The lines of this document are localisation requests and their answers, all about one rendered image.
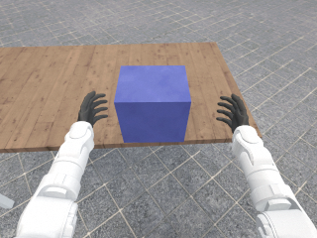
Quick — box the table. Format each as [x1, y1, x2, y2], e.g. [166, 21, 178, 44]
[0, 42, 263, 209]

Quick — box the left robot forearm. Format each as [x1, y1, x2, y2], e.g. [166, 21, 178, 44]
[16, 121, 94, 237]

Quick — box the right robot upper arm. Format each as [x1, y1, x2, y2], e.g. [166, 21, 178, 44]
[256, 209, 317, 238]

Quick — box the carton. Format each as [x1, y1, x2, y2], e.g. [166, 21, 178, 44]
[114, 65, 191, 143]

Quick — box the robot left hand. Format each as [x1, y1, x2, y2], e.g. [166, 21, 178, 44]
[77, 90, 108, 128]

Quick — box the right robot forearm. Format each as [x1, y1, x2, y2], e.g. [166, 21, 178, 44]
[232, 125, 317, 234]

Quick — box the left robot upper arm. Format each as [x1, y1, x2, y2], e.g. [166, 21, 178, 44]
[13, 196, 78, 238]

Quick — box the robot right hand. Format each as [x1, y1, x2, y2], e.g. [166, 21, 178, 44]
[216, 93, 250, 134]

